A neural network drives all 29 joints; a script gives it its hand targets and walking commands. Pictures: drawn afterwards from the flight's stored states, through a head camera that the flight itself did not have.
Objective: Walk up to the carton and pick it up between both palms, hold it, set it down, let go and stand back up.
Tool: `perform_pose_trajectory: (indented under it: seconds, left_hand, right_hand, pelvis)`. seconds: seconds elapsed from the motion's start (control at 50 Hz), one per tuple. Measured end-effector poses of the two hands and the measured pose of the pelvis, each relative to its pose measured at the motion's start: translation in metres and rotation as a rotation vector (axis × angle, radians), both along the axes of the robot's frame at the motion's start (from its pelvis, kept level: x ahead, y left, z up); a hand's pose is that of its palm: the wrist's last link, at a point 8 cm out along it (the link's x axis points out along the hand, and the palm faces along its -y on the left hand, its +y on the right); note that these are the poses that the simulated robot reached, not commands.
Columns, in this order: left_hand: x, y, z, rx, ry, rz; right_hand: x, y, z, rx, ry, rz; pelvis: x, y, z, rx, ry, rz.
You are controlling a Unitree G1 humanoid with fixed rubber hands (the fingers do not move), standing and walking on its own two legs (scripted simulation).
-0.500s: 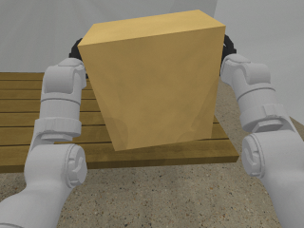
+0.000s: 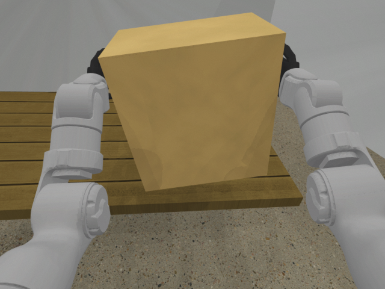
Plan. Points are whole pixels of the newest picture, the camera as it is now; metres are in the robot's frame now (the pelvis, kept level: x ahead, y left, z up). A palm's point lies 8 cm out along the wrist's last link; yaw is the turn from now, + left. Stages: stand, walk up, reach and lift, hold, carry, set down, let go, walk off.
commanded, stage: hold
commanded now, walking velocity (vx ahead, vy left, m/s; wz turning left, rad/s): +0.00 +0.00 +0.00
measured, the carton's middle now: (196, 105) +0.40 +0.00 +0.26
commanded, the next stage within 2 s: none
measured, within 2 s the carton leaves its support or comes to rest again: neither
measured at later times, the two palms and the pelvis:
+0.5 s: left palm (98, 85) +0.39 +0.18 +0.30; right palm (286, 79) +0.39 -0.17 +0.32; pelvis +0.00 +0.00 +0.00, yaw +0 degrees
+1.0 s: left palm (99, 85) +0.39 +0.18 +0.30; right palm (286, 79) +0.39 -0.17 +0.32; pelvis +0.00 +0.00 +0.00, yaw +0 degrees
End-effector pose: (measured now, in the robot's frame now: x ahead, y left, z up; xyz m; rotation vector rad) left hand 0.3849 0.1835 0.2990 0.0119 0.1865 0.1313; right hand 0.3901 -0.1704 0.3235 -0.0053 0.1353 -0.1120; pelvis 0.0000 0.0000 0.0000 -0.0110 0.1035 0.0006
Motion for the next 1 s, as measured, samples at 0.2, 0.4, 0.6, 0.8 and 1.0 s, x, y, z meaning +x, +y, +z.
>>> perform_pose_trajectory:
  seconds: [0.2,0.4,0.6,0.8,1.0]
  left_hand:
    - [0.0002,-0.0001,0.0,0.0,0.0,0.0]
    - [0.0001,0.0,0.0,0.0,0.0,0.0]
    - [0.0006,-0.0001,0.0001,0.0,-0.001,0.0]
    - [0.0016,-0.0005,0.0003,0.001,-0.004,0.001]
    - [0.0028,-0.0009,0.0004,0.002,-0.006,0.0]
  right_hand:
    - [0.0002,-0.0001,-0.0002,0.0,0.001,0.0]
    - [0.0,0.0,-0.0003,0.0,0.003,0.0]
    - [0.0005,-0.0002,-0.0004,0.0,0.003,0.0]
    - [0.0014,-0.0005,-0.0005,0.0,0.001,0.0]
    - [0.0025,-0.0009,-0.0005,0.001,0.0,0.0]
  pelvis:
    - [0.0001,0.0,0.0,0.0,0.0,0.0]
    - [0.0001,0.0,0.0,0.0,0.0,0.0]
    - [0.0004,-0.0001,0.0,0.0,0.001,0.0]
    - [0.001,-0.0003,0.0001,0.0,0.002,0.0]
    - [0.0017,-0.0006,0.0002,0.001,0.003,0.0]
